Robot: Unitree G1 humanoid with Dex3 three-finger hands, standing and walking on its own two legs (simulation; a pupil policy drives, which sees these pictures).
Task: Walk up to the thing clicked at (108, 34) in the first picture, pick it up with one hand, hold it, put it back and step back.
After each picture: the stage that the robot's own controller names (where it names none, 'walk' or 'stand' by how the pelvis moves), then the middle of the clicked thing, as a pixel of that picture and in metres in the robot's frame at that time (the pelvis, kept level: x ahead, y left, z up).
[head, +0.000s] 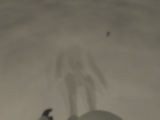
stand; (108, 34) +2.29 -0.48 -0.72
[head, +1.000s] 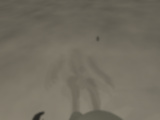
walk; (97, 38) +2.20 -0.02 -0.70
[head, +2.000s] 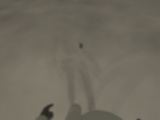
walk; (80, 45) +1.56 +0.29 -0.72
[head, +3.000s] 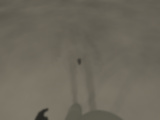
walk; (79, 61) +1.05 +0.26 -0.71
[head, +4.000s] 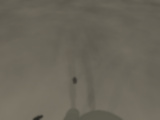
walk; (74, 80) +0.66 +0.22 -0.70
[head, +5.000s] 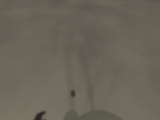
walk; (72, 93) +0.43 +0.19 -0.70
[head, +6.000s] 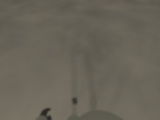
stand; (74, 101) +0.37 +0.19 -0.71
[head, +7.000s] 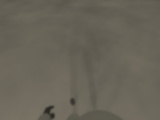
stand; (72, 101) +0.33 +0.22 -0.71
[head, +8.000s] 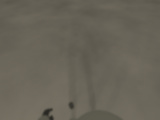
stand; (71, 105) +0.30 +0.23 -0.72
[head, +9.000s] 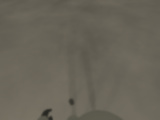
stand; (71, 102) +0.32 +0.23 -0.72
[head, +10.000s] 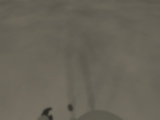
stand; (70, 107) +0.27 +0.23 -0.72
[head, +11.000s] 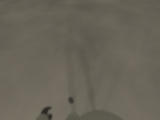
stand; (71, 100) +0.32 +0.25 -0.72
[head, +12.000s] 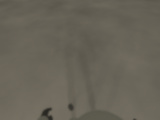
stand; (70, 107) +0.27 +0.24 -0.72
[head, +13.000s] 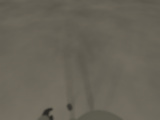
stand; (69, 107) +0.29 +0.24 -0.72
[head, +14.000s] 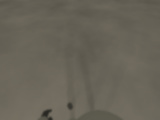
stand; (70, 106) +0.29 +0.24 -0.72
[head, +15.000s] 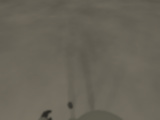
stand; (70, 105) +0.29 +0.23 -0.72
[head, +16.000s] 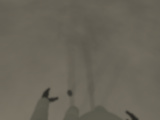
go down; (69, 93) +0.34 +0.22 -0.68
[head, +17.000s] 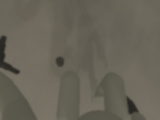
go down; (60, 62) +0.42 +0.21 -0.29
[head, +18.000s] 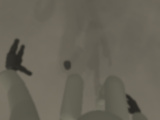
close in; (67, 65) +0.43 +0.19 -0.32
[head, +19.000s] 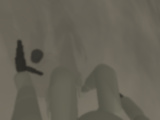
close in; (36, 56) +0.42 +0.23 -0.23
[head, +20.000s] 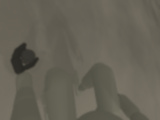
close; (28, 57) +0.41 +0.25 -0.23
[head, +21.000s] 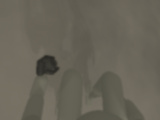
lift; (50, 65) +0.34 +0.25 -0.15
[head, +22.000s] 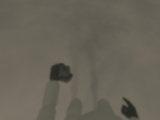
lift; (65, 74) +0.32 +0.18 +0.01
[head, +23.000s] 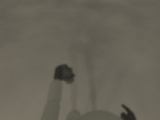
hold; (68, 75) +0.33 +0.16 +0.01
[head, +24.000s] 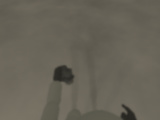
hold; (68, 76) +0.32 +0.17 +0.00
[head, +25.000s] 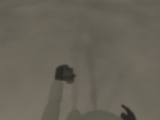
hold; (69, 76) +0.33 +0.16 +0.00
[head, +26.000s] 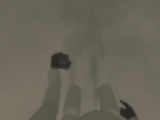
crouch; (65, 62) +0.42 +0.18 -0.07
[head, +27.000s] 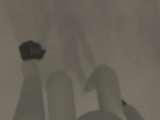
lower; (37, 52) +0.45 +0.23 -0.21
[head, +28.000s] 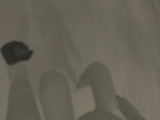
lower; (21, 52) +0.44 +0.25 -0.24
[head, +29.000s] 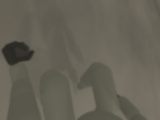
lower; (22, 52) +0.44 +0.25 -0.24
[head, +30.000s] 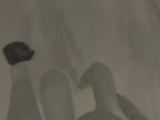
lower; (23, 52) +0.44 +0.25 -0.24
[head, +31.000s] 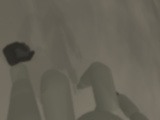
lower; (23, 53) +0.44 +0.25 -0.24
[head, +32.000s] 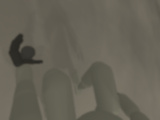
open; (27, 54) +0.43 +0.23 -0.24
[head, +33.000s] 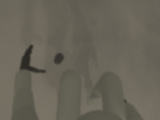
stand; (58, 59) +0.43 +0.20 -0.26
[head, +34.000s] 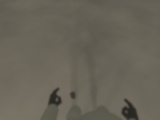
stand; (73, 95) +0.36 +0.18 -0.63
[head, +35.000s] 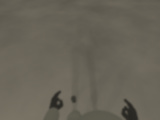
stand; (73, 99) +0.36 +0.18 -0.67
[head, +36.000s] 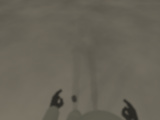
stand; (74, 98) +0.36 +0.18 -0.67
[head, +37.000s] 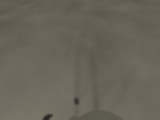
walk; (76, 101) +0.37 +0.18 -0.72
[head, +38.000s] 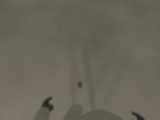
walk; (79, 85) +0.47 +0.13 -0.70
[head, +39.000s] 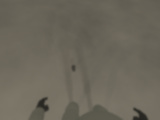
walk; (73, 68) +0.73 +0.22 -0.70
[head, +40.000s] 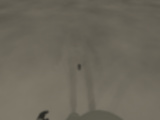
stand; (79, 67) +0.99 +0.21 -0.71
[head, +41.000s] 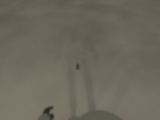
stand; (77, 67) +0.95 +0.23 -0.73
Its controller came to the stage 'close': yes
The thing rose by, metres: 0.71
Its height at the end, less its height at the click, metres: +0.00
